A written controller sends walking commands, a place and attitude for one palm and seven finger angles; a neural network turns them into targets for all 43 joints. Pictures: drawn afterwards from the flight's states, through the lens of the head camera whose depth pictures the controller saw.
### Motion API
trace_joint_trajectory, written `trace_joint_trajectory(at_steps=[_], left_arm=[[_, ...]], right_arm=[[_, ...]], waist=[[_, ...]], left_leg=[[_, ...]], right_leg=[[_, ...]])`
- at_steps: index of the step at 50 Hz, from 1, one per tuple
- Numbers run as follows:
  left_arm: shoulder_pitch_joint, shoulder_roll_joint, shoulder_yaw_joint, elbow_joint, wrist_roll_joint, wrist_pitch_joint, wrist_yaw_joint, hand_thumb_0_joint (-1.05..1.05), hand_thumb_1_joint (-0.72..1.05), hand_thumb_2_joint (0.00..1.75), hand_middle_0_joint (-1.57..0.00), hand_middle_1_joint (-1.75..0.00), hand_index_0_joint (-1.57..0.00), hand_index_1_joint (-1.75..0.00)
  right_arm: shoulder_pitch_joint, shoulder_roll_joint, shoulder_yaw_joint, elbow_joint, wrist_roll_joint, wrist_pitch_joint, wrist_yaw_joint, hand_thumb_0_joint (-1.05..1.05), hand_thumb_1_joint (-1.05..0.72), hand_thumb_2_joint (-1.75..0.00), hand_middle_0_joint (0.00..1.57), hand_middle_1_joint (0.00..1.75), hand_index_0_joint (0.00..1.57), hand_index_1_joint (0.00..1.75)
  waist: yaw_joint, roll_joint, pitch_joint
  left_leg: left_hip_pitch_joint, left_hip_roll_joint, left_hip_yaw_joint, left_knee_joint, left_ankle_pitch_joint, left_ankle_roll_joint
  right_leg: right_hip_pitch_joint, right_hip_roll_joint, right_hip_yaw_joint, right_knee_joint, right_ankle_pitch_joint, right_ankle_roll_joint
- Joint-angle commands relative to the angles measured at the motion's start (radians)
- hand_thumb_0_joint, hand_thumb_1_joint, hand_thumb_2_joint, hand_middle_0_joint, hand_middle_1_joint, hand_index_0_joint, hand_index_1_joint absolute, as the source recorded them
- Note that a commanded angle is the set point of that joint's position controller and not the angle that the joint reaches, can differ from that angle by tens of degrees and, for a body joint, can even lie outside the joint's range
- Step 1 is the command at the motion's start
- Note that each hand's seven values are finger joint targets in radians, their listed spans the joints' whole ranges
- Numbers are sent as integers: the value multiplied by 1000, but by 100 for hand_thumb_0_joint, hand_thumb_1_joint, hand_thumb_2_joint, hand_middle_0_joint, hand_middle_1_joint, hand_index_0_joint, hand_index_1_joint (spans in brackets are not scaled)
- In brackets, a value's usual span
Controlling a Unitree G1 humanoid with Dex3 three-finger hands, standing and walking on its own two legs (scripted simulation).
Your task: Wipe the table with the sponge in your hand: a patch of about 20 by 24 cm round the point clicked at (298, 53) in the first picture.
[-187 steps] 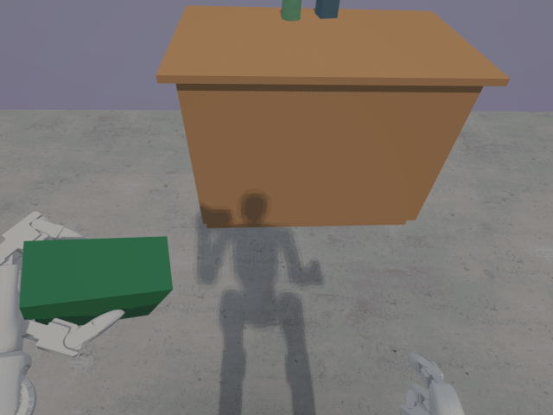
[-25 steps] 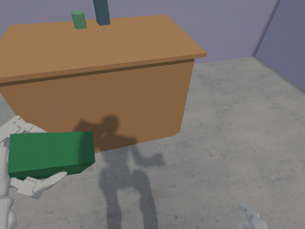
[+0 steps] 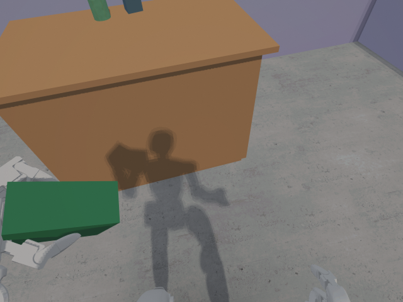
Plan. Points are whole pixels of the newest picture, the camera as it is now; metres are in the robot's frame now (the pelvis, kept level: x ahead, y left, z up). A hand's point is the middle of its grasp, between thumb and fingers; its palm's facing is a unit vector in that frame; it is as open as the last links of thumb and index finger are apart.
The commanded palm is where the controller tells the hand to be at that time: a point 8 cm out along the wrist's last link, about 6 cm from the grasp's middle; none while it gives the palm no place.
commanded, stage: take the last steps up to it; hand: left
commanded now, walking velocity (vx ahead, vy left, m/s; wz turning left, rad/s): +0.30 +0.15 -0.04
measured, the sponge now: (77, 212) +0.22 +0.19 +0.14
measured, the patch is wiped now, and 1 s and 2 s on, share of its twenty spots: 0.00 0.00 0.00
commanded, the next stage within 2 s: none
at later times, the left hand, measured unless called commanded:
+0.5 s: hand (53, 151) +0.32 +0.26 +0.17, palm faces +0.36 -0.79 -0.49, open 10.1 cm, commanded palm +0.26 +0.32 +0.17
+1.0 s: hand (51, 103) +0.44 +0.32 +0.18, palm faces +0.32 -0.84 -0.44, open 10.1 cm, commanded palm +0.38 +0.37 +0.17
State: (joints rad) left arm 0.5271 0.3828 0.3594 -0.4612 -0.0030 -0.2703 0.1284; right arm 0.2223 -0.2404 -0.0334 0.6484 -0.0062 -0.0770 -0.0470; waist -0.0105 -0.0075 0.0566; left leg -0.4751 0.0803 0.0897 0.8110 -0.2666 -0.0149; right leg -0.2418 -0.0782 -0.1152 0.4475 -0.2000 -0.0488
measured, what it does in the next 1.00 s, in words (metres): walks ahead: left foot, then right foot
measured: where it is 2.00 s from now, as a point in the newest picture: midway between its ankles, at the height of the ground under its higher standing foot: (187, 267)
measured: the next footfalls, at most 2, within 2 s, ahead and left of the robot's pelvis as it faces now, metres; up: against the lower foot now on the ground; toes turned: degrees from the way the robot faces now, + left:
left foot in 0.16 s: +0.10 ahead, +0.17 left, +0.00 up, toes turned +8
right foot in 0.42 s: +0.15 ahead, -0.05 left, +0.00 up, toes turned -12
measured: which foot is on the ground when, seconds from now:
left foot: up 0.00-0.14, down 0.16-0.44, up 0.46-0.76, down 0.78-1.00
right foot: down 0.00-0.16, up 0.18-0.40, down 0.42-0.78, up 0.80-1.00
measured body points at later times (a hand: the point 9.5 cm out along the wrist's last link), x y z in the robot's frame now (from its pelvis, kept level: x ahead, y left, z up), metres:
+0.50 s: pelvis +0.09 +0.04 -0.02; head +0.12 +0.02 +0.42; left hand +0.30 +0.30 +0.19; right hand +0.24 -0.17 -0.14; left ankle +0.06 +0.16 -0.70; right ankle +0.11 -0.04 -0.75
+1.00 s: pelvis +0.20 +0.10 -0.01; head +0.23 +0.11 +0.43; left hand +0.42 +0.36 +0.20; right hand +0.36 -0.12 -0.10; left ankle +0.24 +0.22 -0.75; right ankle +0.19 +0.00 -0.70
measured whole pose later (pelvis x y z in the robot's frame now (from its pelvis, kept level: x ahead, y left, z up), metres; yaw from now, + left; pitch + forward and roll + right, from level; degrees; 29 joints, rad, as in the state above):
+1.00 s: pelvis +0.20 +0.10 -0.01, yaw -5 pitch +1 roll +0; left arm 0.46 0.38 0.39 -0.56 -0.02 -0.25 0.15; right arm 0.18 -0.13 0.01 0.61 0.01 -0.13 -0.04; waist -0.01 -0.02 0.05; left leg -0.32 0.08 0.17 0.54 -0.23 0.01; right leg -0.46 -0.07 -0.13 0.97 -0.44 0.03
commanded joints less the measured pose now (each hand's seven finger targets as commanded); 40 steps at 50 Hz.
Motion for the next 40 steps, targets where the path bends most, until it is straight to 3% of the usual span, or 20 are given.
trace_joint_trajectory(at_steps=[1, 3, 6, 8, 9, 10, 14, 19, 20, 21, 22, 23, 24, 26, 29, 34, 37, 38, 39, 40], left_arm=[[-87, 147, 123, -168, -16, -33, 51, 0, 10, 130, -120, -160, -120, -160], [-132, 139, 102, -197, -14, -30, 59, 0, 10, 130, -120, -160, -120, -160], [-180, 135, 93, -239, -9, -36, 62, 0, 10, 130, -120, -160, -120, -160], [-190, 130, 89, -294, -10, -48, 62, 0, 10, 130, -120, -160, -120, -160], [-169, 152, 96, -252, 3, -60, 54, 0, 10, 130, -120, -160, -120, -160], [-155, 181, 125, -238, 4, -56, 52, 0, 10, 130, -120, -160, -120, -160], [-121, 145, 101, -331, -1, -56, 44, 0, 10, 130, -120, -160, -120, -160], [-101, 142, 113, -233, -11, -31, 44, 0, 10, 130, -120, -160, -120, -160], [-108, 148, 121, -193, -9, -25, 43, 0, 10, 130, -120, -160, -120, -160], [-119, 167, 133, -172, -3, -22, 42, 0, 10, 130, -120, -160, -120, -160], [-124, 209, 177, -157, -12, -23, 46, 0, 10, 130, -120, -160, -120, -160], [-152, 182, 159, -148, -32, -22, 37, 0, 10, 130, -120, -160, -120, -160], [-141, 203, 182, -152, -36, -30, 36, 0, 10, 130, -120, -160, -120, -160], [-99, 167, 154, -168, -21, -53, 26, 0, 10, 130, -120, -160, -120, -160], [-121, 165, 132, -249, -12, -72, 31, 0, 10, 130, -120, -160, -120, -160], [-79, 181, 155, -342, -11, -53, 65, 0, 10, 130, -120, -160, -120, -160], [-111, 172, 157, -341, -9, -56, 72, 0, 10, 130, -120, -160, -120, -160], [-106, 150, 139, -336, -12, -58, 70, 0, 10, 130, -120, -160, -120, -160], [-130, 143, 137, -354, -14, -66, 70, 0, 10, 130, -120, -160, -120, -160], [-138, 163, 133, -276, -4, -76, 62, 0, 10, 130, -120, -160, -120, -160]], right_arm=[[-86, -60, -26, -174, 4, -57, -9, 0, -90, -90, 20, 30, 20, 30], [-77, -63, -29, -174, 6, -62, -15, 0, -90, -90, 20, 30, 20, 30], [-61, -79, -39, -180, 6, -66, -29, 0, -90, -90, 20, 30, 20, 30], [-60, -115, -49, -199, 16, -65, -28, 0, -90, -90, 20, 30, 20, 30], [-64, -92, -40, -188, 13, -69, -22, 0, -90, -90, 20, 30, 20, 30], [-77, -81, -34, -171, 3, -75, -23, 0, -90, -90, 20, 30, 20, 30], [-79, -75, -31, -150, 12, -101, -12, 0, -90, -90, 20, 30, 20, 30], [-81, -73, -18, -144, 9, -93, -19, 0, -90, -90, 20, 30, 20, 30], [-81, -71, -18, -138, 10, -82, -21, 0, -90, -90, 20, 30, 20, 30], [-76, -54, -21, -141, 14, -70, -16, 0, -90, -90, 20, 30, 20, 30], [-111, -44, -16, -167, 13, -66, -9, 0, -90, -90, 20, 30, 20, 30], [-109, -75, -37, -152, 14, -59, 7, 0, -90, -90, 20, 30, 20, 30], [-108, -59, -26, -140, 13, -53, 9, 0, -90, -90, 20, 30, 20, 30], [-120, -44, -7, -123, 8, -34, 12, 0, -90, -90, 20, 30, 20, 30], [-130, -52, -9, -142, 5, -28, 10, 0, -90, -90, 20, 30, 20, 30], [-108, -33, -17, -183, -2, -53, -1, 0, -90, -90, 20, 30, 20, 30], [-72, -56, -39, -186, 2, -59, -21, 0, -90, -90, 20, 30, 20, 30], [-47, -82, -52, -188, 9, -60, -27, 0, -90, -90, 20, 30, 20, 30], [-56, -105, -62, -194, 13, -59, -21, 0, -90, -90, 20, 30, 20, 30], [-57, -94, -55, -195, 15, -62, -14, 0, -90, -90, 20, 30, 20, 30]], waist=[[30, -200, -125], [18, -164, -122], [5, -34, -122], [2, 290, -147], [4, 300, -143], [2, 325, -102], [15, 248, -95], [18, 175, -146], [21, 92, -161], [19, -113, -188], [32, -310, -169], [22, -283, -169], [19, -216, -124], [16, -95, -93], [4, -116, -107], [35, -151, -173], [9, -31, -188], [-11, 127, -220], [-6, 340, -241], [-4, 297, -214]], left_leg=[[33, -16, 50, -149, -32, 13], [128, -25, 58, -238, -39, 21], [322, -24, 66, -413, -26, 38], [526, 222, -286, -479, 142, 153], [472, 306, -400, -552, 86, 224], [394, 324, -431, -573, 0, 269], [326, 212, -156, -509, 141, 204], [246, 162, -48, -344, 148, 131], [158, 134, -25, -219, 129, 111], [-5, 52, 47, 22, 35, 74], [-247, -59, 43, 272, -254, 28], [-273, -31, -91, 426, -241, 9], [-303, 1, -132, 487, -191, 1], [-287, 31, -120, 478, -97, -14], [-150, 58, -79, 212, -51, -10], [109, -32, 92, -185, 9, 10], [320, -44, 116, -372, 100, 16], [443, 40, -11, -413, 113, 54], [573, 253, -308, -433, 320, 156], [484, 338, -449, -500, 247, 233]], right_leg=[[100, -239, 268, -198, -190, -100], [71, -238, 262, -171, -229, -93], [0, -145, 196, 0, -180, -36], [-263, 26, 12, 402, -251, 52], [-342, 35, 16, 581, -429, 55], [-377, -3, 57, 658, -398, 57], [-282, -17, -5, 482, -257, 74], [41, 53, -93, 79, -123, 66], [160, 22, -37, -1, -64, 44], [284, -140, 230, -67, -46, -33], [375, -358, 620, -140, 124, -147], [335, -404, 689, -169, 60, -157], [297, -405, 627, -158, 51, -174], [215, -323, 363, -134, 192, -126], [120, -275, 167, -114, 302, -88], [130, -228, 124, -61, 233, -73], [67, -156, 83, 114, 150, -20], [-28, -100, 26, 318, 66, 18], [-255, 15, -30, 562, -323, 68], [-319, 41, 30, 740, -481, 57]])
